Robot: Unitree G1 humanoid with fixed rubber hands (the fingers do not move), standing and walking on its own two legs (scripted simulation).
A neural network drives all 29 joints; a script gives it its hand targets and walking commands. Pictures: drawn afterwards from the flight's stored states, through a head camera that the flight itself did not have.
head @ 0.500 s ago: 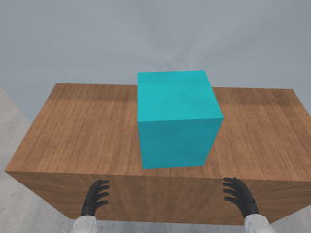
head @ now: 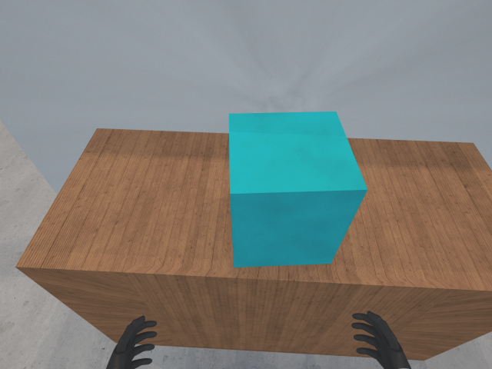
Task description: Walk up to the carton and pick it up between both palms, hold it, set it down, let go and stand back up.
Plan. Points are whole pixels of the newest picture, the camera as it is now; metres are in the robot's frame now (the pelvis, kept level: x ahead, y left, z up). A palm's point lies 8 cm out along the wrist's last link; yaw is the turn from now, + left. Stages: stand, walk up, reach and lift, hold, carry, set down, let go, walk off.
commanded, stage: set down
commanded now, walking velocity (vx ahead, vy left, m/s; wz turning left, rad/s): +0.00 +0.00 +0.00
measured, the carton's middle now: (282, 192) +0.45 -0.05 +0.00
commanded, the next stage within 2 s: let go in 0.24 s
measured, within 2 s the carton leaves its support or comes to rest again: neither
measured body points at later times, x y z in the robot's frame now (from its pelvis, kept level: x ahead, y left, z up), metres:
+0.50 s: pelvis -0.01 -0.01 +0.00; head +0.00 +0.00 +0.45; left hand +0.16 +0.22 -0.09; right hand +0.16 -0.23 -0.09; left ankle -0.03 +0.12 -0.75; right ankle +0.00 -0.13 -0.75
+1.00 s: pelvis -0.01 -0.01 -0.01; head -0.02 +0.00 +0.44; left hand +0.10 +0.25 -0.12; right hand +0.11 -0.26 -0.11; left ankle -0.03 +0.12 -0.75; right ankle +0.00 -0.13 -0.75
